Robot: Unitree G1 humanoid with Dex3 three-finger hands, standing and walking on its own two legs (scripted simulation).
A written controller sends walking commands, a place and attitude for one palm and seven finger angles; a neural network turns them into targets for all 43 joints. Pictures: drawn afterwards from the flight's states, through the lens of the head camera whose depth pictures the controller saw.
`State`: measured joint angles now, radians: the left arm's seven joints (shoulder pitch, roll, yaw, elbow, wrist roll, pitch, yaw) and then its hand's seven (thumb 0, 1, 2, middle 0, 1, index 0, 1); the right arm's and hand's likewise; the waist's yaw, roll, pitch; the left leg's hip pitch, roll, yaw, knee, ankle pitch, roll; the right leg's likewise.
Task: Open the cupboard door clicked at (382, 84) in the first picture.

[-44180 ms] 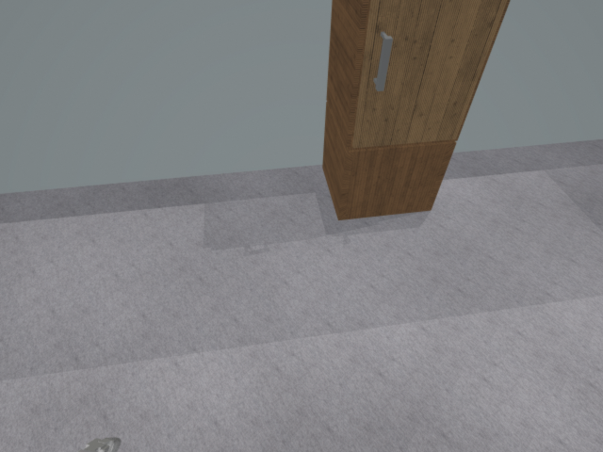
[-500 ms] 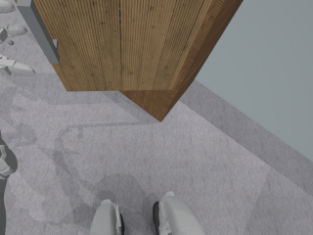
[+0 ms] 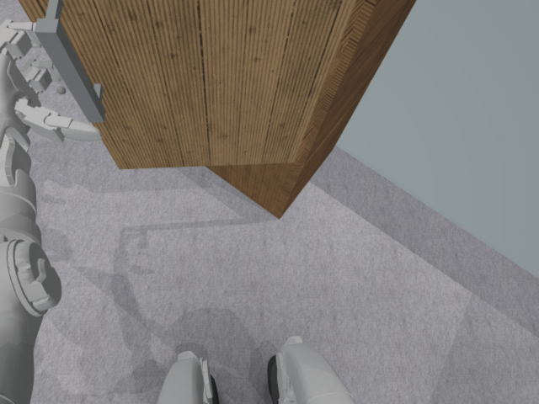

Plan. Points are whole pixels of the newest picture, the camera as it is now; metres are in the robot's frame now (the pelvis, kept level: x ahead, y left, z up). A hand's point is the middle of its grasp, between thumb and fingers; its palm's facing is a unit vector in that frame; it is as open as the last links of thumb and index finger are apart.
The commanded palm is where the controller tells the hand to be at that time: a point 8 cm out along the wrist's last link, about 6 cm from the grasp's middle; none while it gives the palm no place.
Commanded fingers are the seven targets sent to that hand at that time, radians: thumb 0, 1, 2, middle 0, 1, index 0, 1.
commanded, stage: slide the fingers in behind the handle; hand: left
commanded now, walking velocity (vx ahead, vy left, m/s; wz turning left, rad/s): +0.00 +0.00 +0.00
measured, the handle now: (78, 66) +0.58 +0.21 +0.07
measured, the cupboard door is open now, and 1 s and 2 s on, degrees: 42 42 42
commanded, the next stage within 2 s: close the thumb around the handle in 0.96 s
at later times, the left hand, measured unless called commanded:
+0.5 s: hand (92, 92) +0.53 +0.18 +0.08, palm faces +0.02 -1.00 -0.03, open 14.1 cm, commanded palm +0.50 +0.22 +0.07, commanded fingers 0.00 -0.50 0.30 -0.30 -1.20 -0.30 -1.20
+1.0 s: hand (92, 92) +0.53 +0.18 +0.08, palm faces +0.00 -1.00 -0.03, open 14.1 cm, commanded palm +0.50 +0.22 +0.07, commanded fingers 0.00 -0.50 0.30 -0.30 -1.20 -0.30 -1.20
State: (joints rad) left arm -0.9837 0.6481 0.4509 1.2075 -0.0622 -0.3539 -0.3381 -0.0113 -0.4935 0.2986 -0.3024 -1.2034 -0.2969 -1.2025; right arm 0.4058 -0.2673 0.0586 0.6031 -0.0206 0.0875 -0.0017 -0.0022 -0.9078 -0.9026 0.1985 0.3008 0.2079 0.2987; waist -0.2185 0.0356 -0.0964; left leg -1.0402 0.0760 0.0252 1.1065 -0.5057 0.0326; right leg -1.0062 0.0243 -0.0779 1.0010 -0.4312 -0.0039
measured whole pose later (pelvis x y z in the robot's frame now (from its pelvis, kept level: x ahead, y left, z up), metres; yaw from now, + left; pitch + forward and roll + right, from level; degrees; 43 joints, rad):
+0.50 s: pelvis +0.00 -0.01 +0.00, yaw +1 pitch +24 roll -3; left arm -0.97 0.54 0.40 1.20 -0.07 -0.38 -0.24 -0.01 -0.49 0.30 -0.30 -1.20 -0.28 -1.20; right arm 0.40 -0.26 0.04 0.62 -0.02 0.08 0.01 0.00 -0.91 -0.90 0.20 0.30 0.21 0.30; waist -0.20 0.04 -0.10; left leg -1.02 0.07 0.03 1.10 -0.50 0.02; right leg -0.99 0.02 -0.08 1.02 -0.44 -0.02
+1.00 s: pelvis +0.00 -0.01 +0.00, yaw +1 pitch +24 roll -3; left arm -0.98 0.53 0.38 1.20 -0.08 -0.39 -0.25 -0.01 -0.49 0.30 -0.30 -1.20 -0.28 -1.20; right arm 0.40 -0.27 0.03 0.63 -0.02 0.06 0.01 0.00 -0.91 -0.90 0.20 0.30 0.21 0.30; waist -0.19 0.04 -0.11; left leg -1.02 0.07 0.02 1.10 -0.50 0.02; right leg -1.00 0.02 -0.08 1.02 -0.44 -0.02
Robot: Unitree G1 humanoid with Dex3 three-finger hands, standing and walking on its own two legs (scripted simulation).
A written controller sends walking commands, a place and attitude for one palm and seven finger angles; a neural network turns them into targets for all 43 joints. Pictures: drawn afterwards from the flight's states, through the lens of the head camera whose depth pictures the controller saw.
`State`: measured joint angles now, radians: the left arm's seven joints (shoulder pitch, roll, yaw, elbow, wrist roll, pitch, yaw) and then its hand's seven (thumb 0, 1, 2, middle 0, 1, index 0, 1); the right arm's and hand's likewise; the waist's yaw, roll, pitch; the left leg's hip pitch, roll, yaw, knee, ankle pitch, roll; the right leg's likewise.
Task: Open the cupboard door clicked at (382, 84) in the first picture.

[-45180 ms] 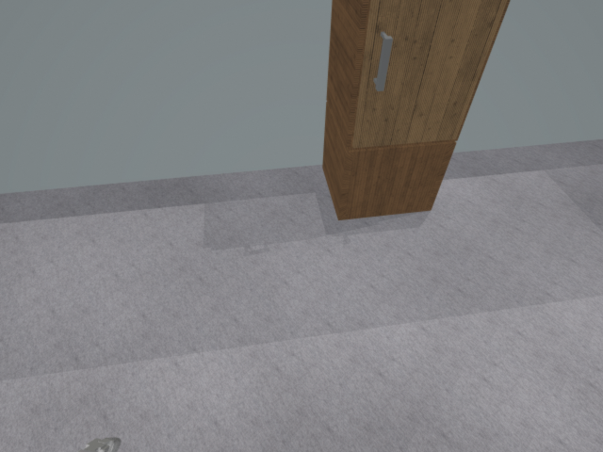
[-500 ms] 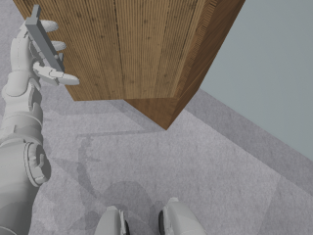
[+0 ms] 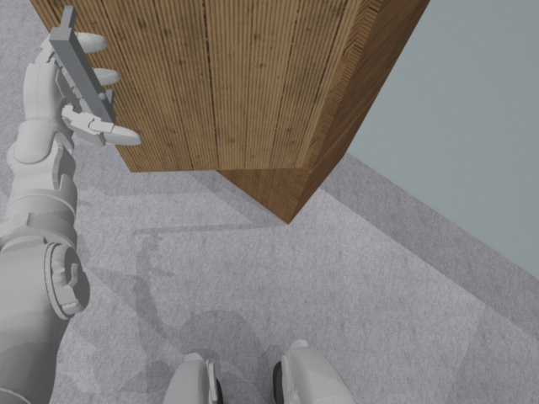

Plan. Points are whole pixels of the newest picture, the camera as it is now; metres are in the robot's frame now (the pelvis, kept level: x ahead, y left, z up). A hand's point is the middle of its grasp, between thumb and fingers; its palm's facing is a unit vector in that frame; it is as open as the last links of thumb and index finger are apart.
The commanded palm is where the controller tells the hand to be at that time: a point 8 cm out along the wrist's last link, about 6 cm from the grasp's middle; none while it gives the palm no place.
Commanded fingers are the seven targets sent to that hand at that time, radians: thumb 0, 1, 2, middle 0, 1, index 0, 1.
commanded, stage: close the thumb around the handle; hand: left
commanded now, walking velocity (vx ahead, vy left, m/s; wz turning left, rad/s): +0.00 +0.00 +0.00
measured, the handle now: (90, 72) +0.58 +0.21 +0.07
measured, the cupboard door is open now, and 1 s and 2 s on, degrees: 42 42 84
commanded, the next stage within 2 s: pull the door open along its arc in 0.76 s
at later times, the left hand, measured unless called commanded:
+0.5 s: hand (103, 97) +0.53 +0.18 +0.07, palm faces -0.03 -1.00 -0.02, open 8.8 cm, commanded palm +0.51 +0.22 +0.07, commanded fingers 0.00 0.79 0.85 -0.39 -1.34 -0.39 -1.34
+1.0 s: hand (105, 96) +0.54 +0.18 +0.07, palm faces -0.03 -1.00 -0.01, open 5.4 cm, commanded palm +0.50 +0.22 +0.07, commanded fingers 0.00 0.90 0.90 -0.40 -1.35 -0.40 -1.35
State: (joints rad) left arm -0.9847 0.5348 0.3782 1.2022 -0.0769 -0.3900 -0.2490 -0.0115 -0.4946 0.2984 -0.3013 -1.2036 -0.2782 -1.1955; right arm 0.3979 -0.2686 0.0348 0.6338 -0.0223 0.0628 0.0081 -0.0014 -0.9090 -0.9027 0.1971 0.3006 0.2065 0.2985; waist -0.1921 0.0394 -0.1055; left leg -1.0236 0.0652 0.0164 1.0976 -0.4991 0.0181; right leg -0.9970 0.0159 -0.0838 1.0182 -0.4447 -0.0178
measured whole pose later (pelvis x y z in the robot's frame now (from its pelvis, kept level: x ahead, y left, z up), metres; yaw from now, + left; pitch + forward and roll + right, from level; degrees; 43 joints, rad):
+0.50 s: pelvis +0.00 +0.01 +0.00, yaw +0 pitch +24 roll -4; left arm -0.99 0.54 0.39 1.22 -0.07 -0.39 -0.25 0.00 0.26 0.62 -0.36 -1.29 -0.34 -1.28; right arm 0.40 -0.27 0.04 0.63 -0.02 0.06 0.00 0.00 -0.91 -0.90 0.20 0.30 0.21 0.30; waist -0.20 0.04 -0.10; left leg -1.03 0.06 0.02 1.11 -0.50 0.03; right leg -1.00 0.01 -0.07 1.02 -0.44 -0.01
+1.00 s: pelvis +0.00 +0.01 +0.00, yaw -1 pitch +25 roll -4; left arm -0.99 0.55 0.41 1.19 -0.07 -0.37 -0.25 0.01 0.77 0.83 -0.40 -1.35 -0.40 -1.34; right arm 0.41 -0.26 0.05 0.62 -0.03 0.07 0.01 0.00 -0.91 -0.90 0.20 0.30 0.21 0.30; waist -0.21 0.04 -0.10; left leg -1.05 0.07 0.03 1.11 -0.51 0.03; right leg -1.02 0.02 -0.07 1.02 -0.44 -0.01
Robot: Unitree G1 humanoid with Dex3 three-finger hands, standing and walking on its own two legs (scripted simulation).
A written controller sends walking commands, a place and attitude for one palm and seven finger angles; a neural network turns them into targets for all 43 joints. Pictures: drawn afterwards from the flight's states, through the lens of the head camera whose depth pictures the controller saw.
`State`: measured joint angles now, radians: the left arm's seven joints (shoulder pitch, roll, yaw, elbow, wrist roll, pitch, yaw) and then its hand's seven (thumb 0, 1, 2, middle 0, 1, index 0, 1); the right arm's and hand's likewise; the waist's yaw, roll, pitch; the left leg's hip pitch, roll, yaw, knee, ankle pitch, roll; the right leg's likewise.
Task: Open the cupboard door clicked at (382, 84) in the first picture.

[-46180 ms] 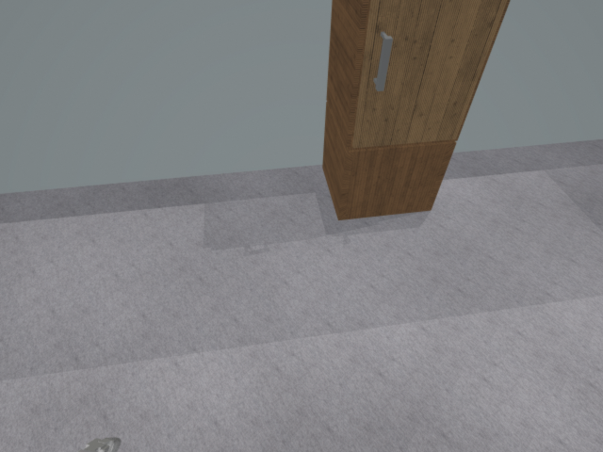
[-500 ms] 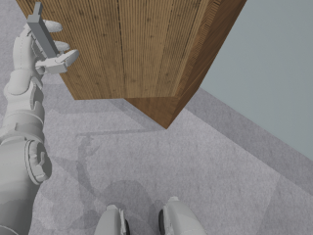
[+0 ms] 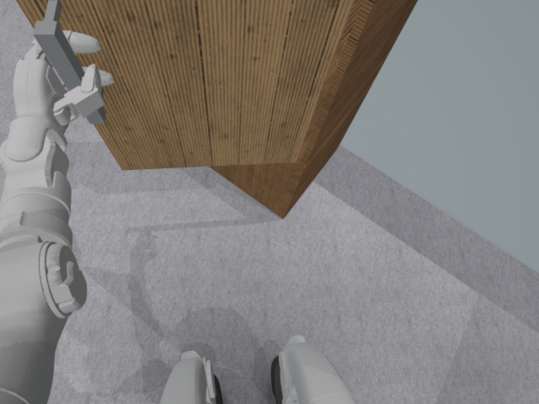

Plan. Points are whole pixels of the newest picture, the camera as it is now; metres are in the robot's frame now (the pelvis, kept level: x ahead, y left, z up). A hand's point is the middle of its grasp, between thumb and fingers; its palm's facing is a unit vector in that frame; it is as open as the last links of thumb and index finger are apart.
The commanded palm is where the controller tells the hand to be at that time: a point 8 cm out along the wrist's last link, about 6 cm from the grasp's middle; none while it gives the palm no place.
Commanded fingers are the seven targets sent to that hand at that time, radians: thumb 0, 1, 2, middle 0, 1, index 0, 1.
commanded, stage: pull the door open along its arc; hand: left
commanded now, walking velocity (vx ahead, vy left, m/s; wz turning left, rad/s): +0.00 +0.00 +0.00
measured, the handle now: (77, 68) +0.58 +0.21 +0.07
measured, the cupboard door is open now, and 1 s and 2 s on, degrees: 42 84 84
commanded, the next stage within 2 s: open thumb and fingers to let go in 0.92 s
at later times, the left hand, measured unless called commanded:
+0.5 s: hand (130, 185) +0.39 +0.13 +0.08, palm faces +0.25 -0.97 +0.04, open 5.8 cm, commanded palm +0.33 +0.20 +0.07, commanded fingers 0.00 0.90 0.90 -0.40 -1.35 -0.40 -1.35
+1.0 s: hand (208, 257) +0.30 +0.05 +0.08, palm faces +0.39 -0.92 +0.01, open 5.9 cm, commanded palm +0.25 +0.09 +0.07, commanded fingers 0.00 0.90 0.90 -0.40 -1.35 -0.40 -1.35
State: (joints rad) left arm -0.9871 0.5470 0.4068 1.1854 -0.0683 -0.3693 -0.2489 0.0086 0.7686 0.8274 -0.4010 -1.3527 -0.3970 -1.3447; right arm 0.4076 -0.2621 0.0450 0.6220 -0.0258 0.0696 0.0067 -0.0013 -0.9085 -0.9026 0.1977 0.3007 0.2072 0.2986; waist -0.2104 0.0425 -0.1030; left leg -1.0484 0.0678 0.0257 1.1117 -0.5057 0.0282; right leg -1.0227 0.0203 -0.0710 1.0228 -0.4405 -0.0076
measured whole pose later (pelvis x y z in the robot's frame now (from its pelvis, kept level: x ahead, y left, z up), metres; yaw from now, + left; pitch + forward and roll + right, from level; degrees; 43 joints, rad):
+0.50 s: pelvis +0.02 +0.00 +0.03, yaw +0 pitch +18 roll -1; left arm -0.20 0.05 0.12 0.39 -0.08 -0.36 0.21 0.01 0.71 0.73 -0.39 -1.35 -0.39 -1.35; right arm 0.27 -0.22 -0.02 0.54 -0.03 0.05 0.06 0.00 -0.91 -0.90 0.19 0.30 0.20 0.30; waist -0.05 0.03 -0.15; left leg -0.77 0.05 0.07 0.96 -0.50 0.02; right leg -0.78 0.01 -0.03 0.93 -0.46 -0.01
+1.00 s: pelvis +0.02 -0.05 +0.03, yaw +4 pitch +12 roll +1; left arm 0.14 -0.11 -0.18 0.16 0.06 -0.34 0.49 0.03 0.71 0.73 -0.34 -1.34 -0.38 -1.34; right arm 0.24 -0.20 -0.02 0.57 -0.07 -0.01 0.02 0.01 -0.91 -0.90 0.20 0.30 0.20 0.30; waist -0.01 0.04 -0.14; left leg -0.68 0.03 0.01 0.93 -0.46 -0.04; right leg -0.69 -0.01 -0.09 0.96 -0.48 -0.06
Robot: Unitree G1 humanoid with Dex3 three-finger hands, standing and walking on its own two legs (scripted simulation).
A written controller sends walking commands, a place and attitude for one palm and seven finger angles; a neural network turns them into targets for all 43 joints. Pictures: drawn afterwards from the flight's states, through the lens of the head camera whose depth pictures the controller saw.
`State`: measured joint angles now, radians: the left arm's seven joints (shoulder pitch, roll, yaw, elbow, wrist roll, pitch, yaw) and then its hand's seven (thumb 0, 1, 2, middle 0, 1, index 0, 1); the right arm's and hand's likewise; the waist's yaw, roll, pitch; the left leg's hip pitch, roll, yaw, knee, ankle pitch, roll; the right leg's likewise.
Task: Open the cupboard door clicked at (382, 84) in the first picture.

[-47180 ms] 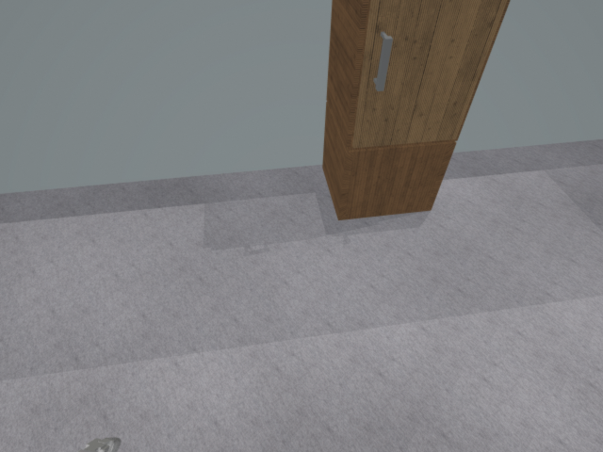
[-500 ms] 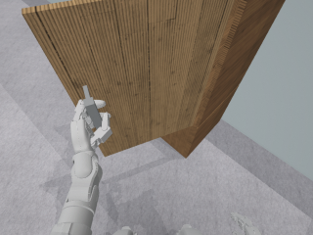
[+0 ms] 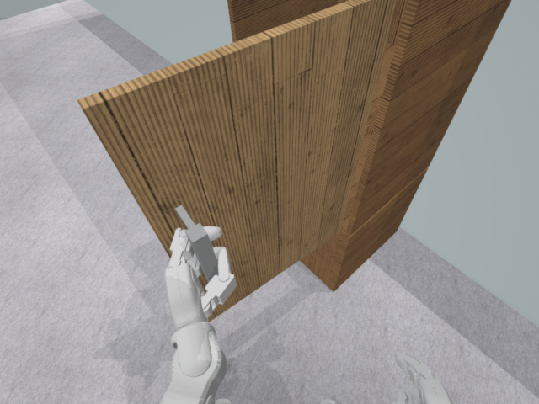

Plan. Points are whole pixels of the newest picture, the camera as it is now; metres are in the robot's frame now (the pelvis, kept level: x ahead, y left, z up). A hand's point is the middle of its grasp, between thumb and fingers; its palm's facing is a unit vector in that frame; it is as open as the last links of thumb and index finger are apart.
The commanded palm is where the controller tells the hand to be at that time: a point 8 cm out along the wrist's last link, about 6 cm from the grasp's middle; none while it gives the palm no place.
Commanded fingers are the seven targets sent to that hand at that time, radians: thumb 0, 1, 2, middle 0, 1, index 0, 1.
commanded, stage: open thumb and fingers to let go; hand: left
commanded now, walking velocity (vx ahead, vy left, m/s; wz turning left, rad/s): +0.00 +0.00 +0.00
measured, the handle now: (201, 251) +0.33 +0.12 +0.04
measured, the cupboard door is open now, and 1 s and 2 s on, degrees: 84 84 86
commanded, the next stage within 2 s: slide the hand sideways off the handle in 0.84 s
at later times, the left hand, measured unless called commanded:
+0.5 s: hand (229, 273) +0.29 +0.07 +0.05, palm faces +0.31 -0.95 -0.01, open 11.9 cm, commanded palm +0.25 +0.12 +0.04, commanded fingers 0.00 -0.50 0.30 -0.28 -1.05 -0.28 -1.05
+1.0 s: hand (225, 274) +0.29 +0.08 +0.05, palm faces +0.22 -0.97 -0.04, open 14.7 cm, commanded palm +0.26 +0.12 +0.04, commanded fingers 0.00 -0.50 0.30 -0.15 -0.30 -0.15 -0.30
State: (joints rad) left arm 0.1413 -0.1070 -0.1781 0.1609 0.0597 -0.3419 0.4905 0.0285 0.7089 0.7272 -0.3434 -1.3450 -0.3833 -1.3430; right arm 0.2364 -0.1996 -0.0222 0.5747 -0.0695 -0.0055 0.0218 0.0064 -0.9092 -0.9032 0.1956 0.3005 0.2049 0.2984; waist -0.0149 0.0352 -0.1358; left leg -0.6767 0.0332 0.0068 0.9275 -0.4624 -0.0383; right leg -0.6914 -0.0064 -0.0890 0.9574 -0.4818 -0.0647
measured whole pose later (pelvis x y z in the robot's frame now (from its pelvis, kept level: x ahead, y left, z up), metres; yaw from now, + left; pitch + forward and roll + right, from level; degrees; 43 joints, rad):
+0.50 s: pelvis -0.02 +0.01 -0.01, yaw +1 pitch +12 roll +1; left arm -0.01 -0.10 -0.19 0.29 0.07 -0.35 0.53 0.01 -0.17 0.44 -0.33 -1.24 -0.32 -1.23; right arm 0.19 -0.19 -0.01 0.60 -0.07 -0.02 0.00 0.01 -0.91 -0.90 0.20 0.30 0.21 0.30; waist 0.00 0.04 -0.13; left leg -0.73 0.02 0.00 0.97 -0.45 -0.03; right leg -0.73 -0.02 -0.09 1.00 -0.47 -0.06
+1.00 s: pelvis -0.03 +0.03 -0.01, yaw +0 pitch +12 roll +0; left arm -0.07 -0.09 -0.22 0.32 0.11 -0.34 0.50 -0.01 -0.49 0.30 -0.44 -0.62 -0.38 -0.64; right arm 0.19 -0.19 0.00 0.60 -0.07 -0.01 0.01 0.01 -0.91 -0.90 0.20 0.30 0.20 0.30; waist 0.00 0.04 -0.12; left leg -0.76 0.01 0.01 1.01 -0.45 0.00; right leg -0.76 -0.03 -0.08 1.01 -0.46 -0.03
